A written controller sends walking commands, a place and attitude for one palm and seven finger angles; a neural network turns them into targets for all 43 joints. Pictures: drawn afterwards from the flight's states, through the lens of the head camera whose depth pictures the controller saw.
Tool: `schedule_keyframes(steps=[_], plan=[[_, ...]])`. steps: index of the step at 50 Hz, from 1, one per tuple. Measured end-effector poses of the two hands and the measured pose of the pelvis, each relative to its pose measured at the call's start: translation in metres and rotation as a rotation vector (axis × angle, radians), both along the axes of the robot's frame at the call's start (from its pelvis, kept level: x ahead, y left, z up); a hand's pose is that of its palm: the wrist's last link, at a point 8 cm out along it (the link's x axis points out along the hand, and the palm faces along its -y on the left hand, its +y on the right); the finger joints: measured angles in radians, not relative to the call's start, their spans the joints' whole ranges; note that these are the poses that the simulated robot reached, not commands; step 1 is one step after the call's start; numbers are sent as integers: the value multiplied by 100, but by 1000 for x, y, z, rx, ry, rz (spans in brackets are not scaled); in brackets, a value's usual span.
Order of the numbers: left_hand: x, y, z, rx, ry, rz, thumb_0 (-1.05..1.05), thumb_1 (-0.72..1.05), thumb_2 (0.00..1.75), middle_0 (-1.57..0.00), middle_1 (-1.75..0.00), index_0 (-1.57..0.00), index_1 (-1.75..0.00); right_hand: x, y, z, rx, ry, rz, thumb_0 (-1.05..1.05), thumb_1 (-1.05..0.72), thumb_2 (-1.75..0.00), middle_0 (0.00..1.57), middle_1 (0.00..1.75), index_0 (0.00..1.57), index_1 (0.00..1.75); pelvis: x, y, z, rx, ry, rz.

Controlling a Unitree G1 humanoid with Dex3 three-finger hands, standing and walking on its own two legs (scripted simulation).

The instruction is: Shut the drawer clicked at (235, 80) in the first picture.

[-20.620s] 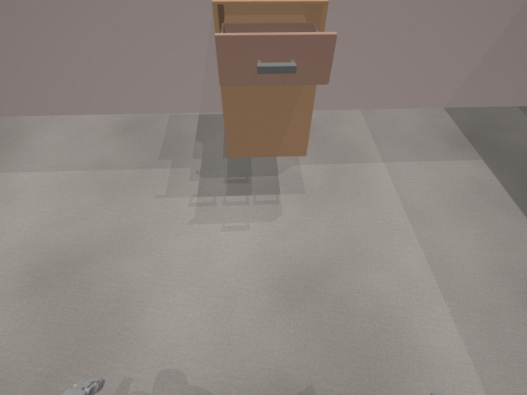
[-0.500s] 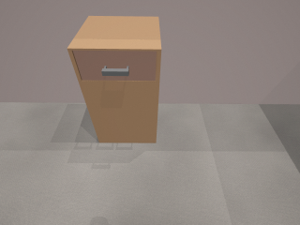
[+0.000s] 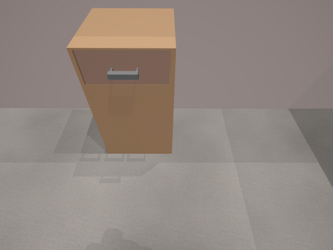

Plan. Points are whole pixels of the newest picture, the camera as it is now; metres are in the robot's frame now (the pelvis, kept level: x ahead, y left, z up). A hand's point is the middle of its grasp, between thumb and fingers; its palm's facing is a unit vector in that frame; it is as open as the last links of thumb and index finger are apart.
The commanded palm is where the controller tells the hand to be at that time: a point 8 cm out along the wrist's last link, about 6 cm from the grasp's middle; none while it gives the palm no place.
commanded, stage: look to check the result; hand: left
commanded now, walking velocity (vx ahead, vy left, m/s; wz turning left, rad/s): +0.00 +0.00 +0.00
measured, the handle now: (123, 72) +0.82 +0.24 -0.05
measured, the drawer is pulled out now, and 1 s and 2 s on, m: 0.00 0.00 0.00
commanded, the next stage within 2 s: stand and wait in 0.20 s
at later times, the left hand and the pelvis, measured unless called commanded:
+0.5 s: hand out of the picture -0.02 +0.15 -0.18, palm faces +0.07 -0.98 -0.18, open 7.3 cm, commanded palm none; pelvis +0.01 +0.00 +0.00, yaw +0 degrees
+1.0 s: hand out of the picture -0.02 +0.16 -0.17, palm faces +0.06 -0.98 -0.19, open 7.4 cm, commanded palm none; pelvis +0.01 +0.00 +0.00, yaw +0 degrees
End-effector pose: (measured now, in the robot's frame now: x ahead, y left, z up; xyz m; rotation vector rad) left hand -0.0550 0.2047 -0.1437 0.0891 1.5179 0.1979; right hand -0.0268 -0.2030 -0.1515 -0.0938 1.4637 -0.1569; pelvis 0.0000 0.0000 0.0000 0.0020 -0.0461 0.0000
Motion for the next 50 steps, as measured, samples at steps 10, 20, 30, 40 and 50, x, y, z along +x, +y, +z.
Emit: schedule_keyframes(steps=[10, 20, 30, 40, 50], plan=[[17, -6, -2, -10, -37, -2, 0, 91, 90, -20, -30, -20, -30, 16, -7, 1, -11, -25, 12, 1, -92, -90, 20, 30, 20, 30, 5, -3, 0, 3, -2, 2], [28, -6, -2, -9, -55, -11, 0, 91, 90, -20, -30, -20, -30, 19, -10, 2, -16, -28, 9, 0, -91, -90, 19, 30, 20, 30, 9, -4, 1, 4, -2, 0], [30, 0, -1, 5, -50, -15, 0, 91, 90, -20, -30, -20, -30, 18, -8, 2, -12, -19, 5, 0, -91, -90, 20, 30, 20, 30, 11, -4, 1, 4, -2, -3], [28, 2, 1, 7, -35, -19, 0, 91, 90, -20, -30, -20, -30, 17, -8, 2, -12, -13, 4, 0, -91, -90, 20, 30, 20, 30, 11, -3, 1, 6, -1, -6], [32, 3, 2, 12, -38, -25, 0, 91, 90, -20, -30, -20, -30, 20, -11, 2, -15, -17, 7, 0, -91, -90, 20, 30, 20, 30, 12, -4, 2, 10, 2, -8]])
